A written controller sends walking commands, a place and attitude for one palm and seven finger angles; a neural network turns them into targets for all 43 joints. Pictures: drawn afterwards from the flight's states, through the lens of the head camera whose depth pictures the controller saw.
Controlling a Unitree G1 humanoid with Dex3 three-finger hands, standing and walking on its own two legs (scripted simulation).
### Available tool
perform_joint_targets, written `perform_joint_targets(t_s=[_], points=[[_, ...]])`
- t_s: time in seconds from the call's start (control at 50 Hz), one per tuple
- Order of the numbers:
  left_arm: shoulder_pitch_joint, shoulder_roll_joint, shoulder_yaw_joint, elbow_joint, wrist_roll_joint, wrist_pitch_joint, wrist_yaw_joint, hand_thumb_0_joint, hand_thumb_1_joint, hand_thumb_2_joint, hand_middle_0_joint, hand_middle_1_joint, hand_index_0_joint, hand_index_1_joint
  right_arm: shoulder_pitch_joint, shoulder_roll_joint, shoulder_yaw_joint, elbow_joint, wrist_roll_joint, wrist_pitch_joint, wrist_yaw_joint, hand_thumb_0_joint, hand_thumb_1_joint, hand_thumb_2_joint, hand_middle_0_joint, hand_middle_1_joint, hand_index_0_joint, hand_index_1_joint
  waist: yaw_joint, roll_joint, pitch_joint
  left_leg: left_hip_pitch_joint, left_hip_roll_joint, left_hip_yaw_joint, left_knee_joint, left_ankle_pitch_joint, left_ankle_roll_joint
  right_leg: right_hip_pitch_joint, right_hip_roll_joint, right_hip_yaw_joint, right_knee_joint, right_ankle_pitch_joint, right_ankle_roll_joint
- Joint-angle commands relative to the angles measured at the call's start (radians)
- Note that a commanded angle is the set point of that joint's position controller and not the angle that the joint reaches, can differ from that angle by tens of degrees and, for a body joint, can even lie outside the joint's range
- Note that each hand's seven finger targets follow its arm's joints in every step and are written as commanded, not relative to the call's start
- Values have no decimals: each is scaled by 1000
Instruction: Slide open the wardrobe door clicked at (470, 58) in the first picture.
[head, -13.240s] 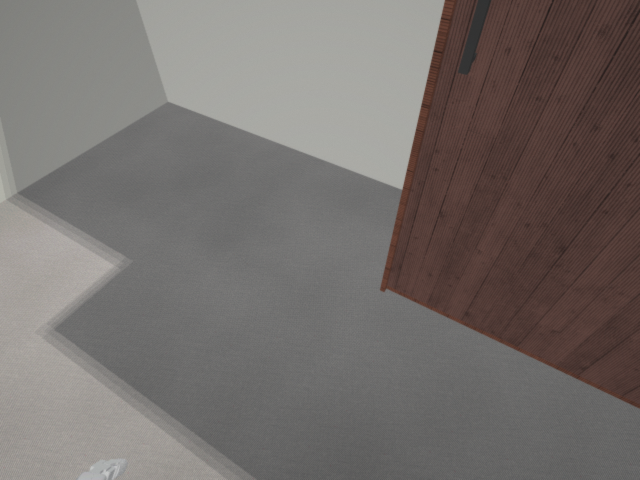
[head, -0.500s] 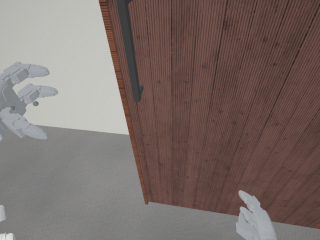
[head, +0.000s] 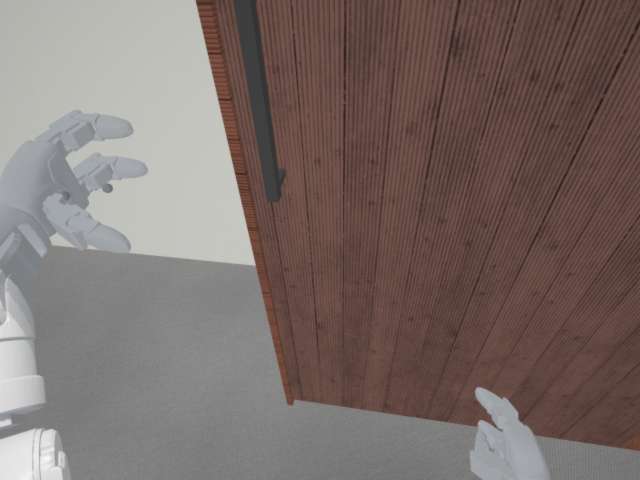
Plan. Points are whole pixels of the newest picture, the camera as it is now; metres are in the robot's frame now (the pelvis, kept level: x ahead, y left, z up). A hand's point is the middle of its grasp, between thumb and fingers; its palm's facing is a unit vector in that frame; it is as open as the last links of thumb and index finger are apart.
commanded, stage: move the hooked fingers beside the handle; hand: left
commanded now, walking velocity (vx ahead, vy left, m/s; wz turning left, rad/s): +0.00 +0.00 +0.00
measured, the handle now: (266, 106) +0.49 +0.13 +0.26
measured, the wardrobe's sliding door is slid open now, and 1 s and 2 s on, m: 0.00 0.00 0.00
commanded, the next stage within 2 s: none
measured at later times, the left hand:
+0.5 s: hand (146, 170) +0.37 +0.24 +0.24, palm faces +0.01 -1.00 -0.07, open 14.0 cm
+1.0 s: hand (192, 145) +0.42 +0.20 +0.24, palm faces -0.01 -1.00 -0.05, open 14.0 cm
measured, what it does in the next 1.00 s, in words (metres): stands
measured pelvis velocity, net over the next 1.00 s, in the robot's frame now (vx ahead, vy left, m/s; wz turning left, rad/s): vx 0.01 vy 0.00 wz -0.02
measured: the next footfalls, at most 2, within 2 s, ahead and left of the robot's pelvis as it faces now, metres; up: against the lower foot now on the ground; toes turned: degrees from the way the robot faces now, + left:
none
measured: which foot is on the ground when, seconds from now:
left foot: down 0.00-1.00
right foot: down 0.00-1.00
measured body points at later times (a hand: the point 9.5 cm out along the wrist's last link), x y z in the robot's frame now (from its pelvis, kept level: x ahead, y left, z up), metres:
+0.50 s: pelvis +0.01 +0.00 +0.00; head +0.00 -0.02 +0.45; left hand +0.36 +0.29 +0.25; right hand +0.20 -0.22 -0.08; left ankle -0.05 +0.10 -0.74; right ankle +0.04 -0.11 -0.74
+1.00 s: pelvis +0.01 +0.00 +0.00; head +0.01 -0.02 +0.45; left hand +0.41 +0.26 +0.25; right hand +0.17 -0.24 -0.09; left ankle -0.05 +0.10 -0.74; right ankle +0.04 -0.11 -0.74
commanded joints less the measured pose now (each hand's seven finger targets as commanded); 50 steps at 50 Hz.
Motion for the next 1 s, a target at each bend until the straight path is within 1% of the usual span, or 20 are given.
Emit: perform_joint_targets(t_s=[0.0,0.04,0.12,0.2,0.26,0.32,0.42,0.44,0.48,0.5,0.54,0.62,0.66,0.7,0.74,0.78,0.84,0.88,0.94,0.98], points=[[-400,278,77,-185,-16,-64,20,0,-500,300,-300,-1200,-300,-1200,-150,-104,-46,-175,1,-47,-5,0,-900,-900,200,300,200,300,-3,16,-226,-71,13,-60,-83,317,-17,174,5,60,-26,175,-21],[-365,300,104,-185,-17,-62,28,0,-500,300,-300,-1200,-300,-1200,-148,-107,-50,-179,-3,-41,-1,0,-900,-900,200,300,200,300,11,-12,-234,-76,15,-60,-81,352,-18,198,7,60,-25,206,-25],[-410,247,60,-228,-12,-63,37,0,-500,300,-300,-1200,-300,-1200,-147,-100,-51,-185,1,-33,1,0,-900,-900,200,300,200,300,-4,32,-256,-44,16,-54,-78,401,-26,184,8,55,-14,252,-24],[-427,212,34,-218,-10,-58,53,0,-500,300,-300,-1200,-300,-1200,-142,-99,-52,-178,-2,-28,-1,0,-900,-900,200,300,200,300,-7,-1,-255,-38,15,-54,-80,412,-28,179,11,53,-16,261,-22],[-448,231,48,-196,-5,-51,68,0,-500,300,-300,-1200,-300,-1200,-141,-103,-54,-171,-3,-20,-3,0,-900,-900,200,300,200,300,-5,-30,-250,-50,14,-54,-83,399,-25,183,10,54,-20,256,-22],[-460,223,37,-180,3,-51,75,0,-500,300,-300,-1200,-300,-1200,-142,-100,-55,-169,-1,-15,-7,0,-900,-900,200,300,200,300,-9,-5,-257,-48,12,-49,-80,398,-24,183,7,57,-18,258,-23],[-548,203,-3,-121,10,-64,77,0,-500,300,-300,-1200,-300,-1200,-130,-99,-54,-158,0,-6,-15,0,-900,-900,200,300,200,300,-29,-7,-248,-45,12,-49,-81,363,-21,161,8,60,-27,234,-22],[-540,225,13,-110,15,-69,81,0,-500,300,-300,-1200,-300,-1200,-127,-100,-57,-155,-2,-3,-14,0,-900,-900,200,300,200,300,-23,-27,-250,-46,14,-45,-77,373,-17,173,9,64,-32,244,-23],[-571,219,3,-121,16,-81,82,0,-500,300,-300,-1200,-300,-1200,-126,-97,-55,-161,0,-3,-15,0,-900,-900,200,300,200,300,-25,-6,-277,-38,14,-48,-79,387,-21,184,7,63,-25,257,-25],[-596,187,-30,-123,19,-86,82,0,-500,300,-300,-1200,-300,-1200,-128,-94,-54,-160,-1,-3,-16,0,-900,-900,200,300,200,300,-32,20,-280,-29,11,-44,-78,389,-22,178,5,64,-25,260,-25],[-610,158,-59,-98,20,-92,88,0,-500,300,-300,-1200,-300,-1200,-120,-93,-55,-154,-1,-2,-16,0,-900,-900,200,300,200,300,-35,5,-265,-26,16,-50,-79,399,-27,164,8,60,-29,257,-27],[-637,150,-60,-69,27,-90,107,0,-500,300,-300,-1200,-300,-1200,-112,-95,-58,-149,-2,3,-16,0,-900,-900,200,300,200,300,-34,2,-280,-26,15,-52,-81,421,-32,170,6,57,-22,273,-27],[-619,171,-33,-64,29,-89,122,0,-500,300,-300,-1200,-300,-1200,-113,-96,-59,-152,-5,10,-11,0,-900,-900,200,300,200,300,-20,-18,-296,-37,15,-52,-86,424,-33,193,5,58,-21,279,-29],[-625,148,-51,-28,34,-84,133,0,-500,300,-300,-1200,-300,-1200,-111,-91,-58,-147,-3,17,-11,0,-900,-900,200,300,200,300,-27,-31,-271,-50,17,-47,-90,409,-31,181,6,58,-24,270,-27],[-641,179,-36,9,45,-87,148,0,-500,300,-300,-1200,-300,-1200,-100,-101,-62,-140,-4,25,-13,0,-900,-900,200,300,200,300,-28,-73,-263,-70,19,-49,-95,375,-22,181,7,62,-31,244,-26],[-700,150,-68,28,49,-94,154,0,-500,300,-300,-1200,-300,-1200,-95,-97,-61,-138,-2,27,-18,0,-900,-900,200,300,200,300,-44,-61,-259,-63,19,-46,-96,361,-17,166,6,65,-34,239,-24],[-737,213,-30,41,65,-121,166,0,-500,300,-300,-1200,-300,-1200,-77,-102,-65,-137,-8,31,-20,0,-900,-900,200,300,200,300,-36,-31,-308,-54,17,-41,-93,383,-17,201,3,73,-33,262,-28],[-774,188,-49,10,64,-148,162,0,-500,300,-300,-1200,-300,-1200,-72,-96,-65,-143,-9,25,-20,0,-900,-900,200,300,200,300,-42,-8,-343,-34,17,-43,-92,429,-22,224,2,73,-27,305,-30],[-735,145,-73,71,54,-157,150,0,-500,300,-300,-1200,-300,-1200,-57,-99,-69,-135,-9,25,-18,0,-900,-900,200,300,200,300,-43,-39,-327,-33,22,-37,-88,458,-21,215,6,70,-28,335,-29],[-748,152,-68,127,53,-149,147,0,-500,300,-300,-1200,-300,-1200,-42,-107,-72,-119,-6,27,-20,0,-900,-900,200,300,200,300,-52,-53,-289,-55,21,-34,-95,412,-17,191,8,70,-37,309,-26]])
